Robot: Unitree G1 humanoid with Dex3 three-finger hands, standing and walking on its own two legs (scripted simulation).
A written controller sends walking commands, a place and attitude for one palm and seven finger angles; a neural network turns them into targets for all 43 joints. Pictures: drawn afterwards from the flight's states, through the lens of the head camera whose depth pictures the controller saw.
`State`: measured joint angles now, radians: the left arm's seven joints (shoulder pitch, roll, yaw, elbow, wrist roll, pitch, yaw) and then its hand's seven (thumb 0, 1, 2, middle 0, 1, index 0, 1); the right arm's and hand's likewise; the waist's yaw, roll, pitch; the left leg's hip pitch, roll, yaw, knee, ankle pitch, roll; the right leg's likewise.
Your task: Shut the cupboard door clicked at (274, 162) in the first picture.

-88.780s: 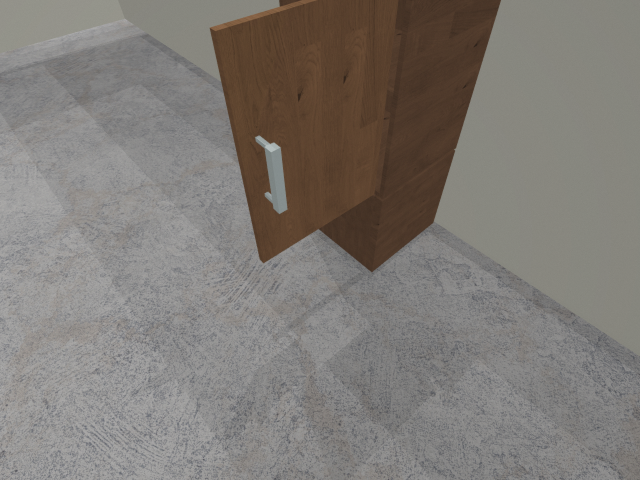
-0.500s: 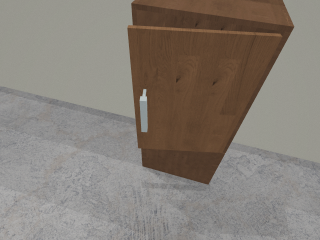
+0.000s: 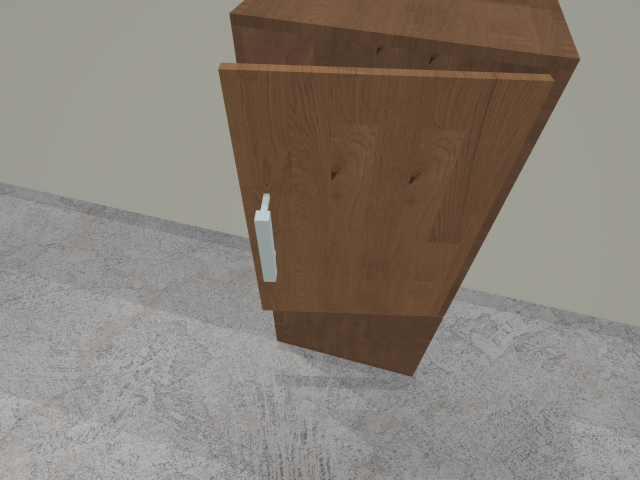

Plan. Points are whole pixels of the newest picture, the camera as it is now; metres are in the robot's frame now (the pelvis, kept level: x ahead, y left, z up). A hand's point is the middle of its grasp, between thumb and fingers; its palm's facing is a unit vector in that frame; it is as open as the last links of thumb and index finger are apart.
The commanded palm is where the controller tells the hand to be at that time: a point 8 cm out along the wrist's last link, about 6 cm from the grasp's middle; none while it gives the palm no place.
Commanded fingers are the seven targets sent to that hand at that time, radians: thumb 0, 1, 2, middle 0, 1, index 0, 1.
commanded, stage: come to a stop and stand still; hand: left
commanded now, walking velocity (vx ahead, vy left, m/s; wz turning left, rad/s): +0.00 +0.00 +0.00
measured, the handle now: (268, 239) +0.50 +0.12 -0.05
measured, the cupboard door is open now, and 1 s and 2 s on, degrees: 13 13 13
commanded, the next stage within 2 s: look again from close up in 0.26 s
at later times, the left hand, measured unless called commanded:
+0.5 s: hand out of the picture +0.03 +0.18 -0.17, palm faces +0.01 -0.97 -0.22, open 7.4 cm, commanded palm none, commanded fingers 0.00 0.90 0.90 -0.20 -0.30 -0.20 -0.30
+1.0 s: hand out of the picture +0.01 +0.17 -0.17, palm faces +0.02 -0.98 -0.22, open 7.4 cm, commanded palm none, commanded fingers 0.00 0.90 0.90 -0.20 -0.30 -0.20 -0.30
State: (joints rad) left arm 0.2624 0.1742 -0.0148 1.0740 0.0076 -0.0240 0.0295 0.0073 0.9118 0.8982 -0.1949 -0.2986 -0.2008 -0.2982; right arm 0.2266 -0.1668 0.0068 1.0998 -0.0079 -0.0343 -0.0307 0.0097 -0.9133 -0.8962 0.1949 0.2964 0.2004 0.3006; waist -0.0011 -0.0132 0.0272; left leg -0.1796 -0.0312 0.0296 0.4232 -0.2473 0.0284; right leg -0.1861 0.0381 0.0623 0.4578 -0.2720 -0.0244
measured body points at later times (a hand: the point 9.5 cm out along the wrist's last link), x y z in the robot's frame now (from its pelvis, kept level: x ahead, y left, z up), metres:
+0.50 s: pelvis +0.00 -0.01 +0.00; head +0.02 -0.01 +0.45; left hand +0.03 +0.23 -0.15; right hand +0.03 -0.25 -0.15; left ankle -0.01 +0.10 -0.74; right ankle -0.02 -0.11 -0.74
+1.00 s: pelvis +0.00 -0.02 +0.00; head +0.01 -0.01 +0.45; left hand +0.01 +0.22 -0.15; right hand +0.02 -0.25 -0.15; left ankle -0.01 +0.10 -0.74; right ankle -0.02 -0.11 -0.74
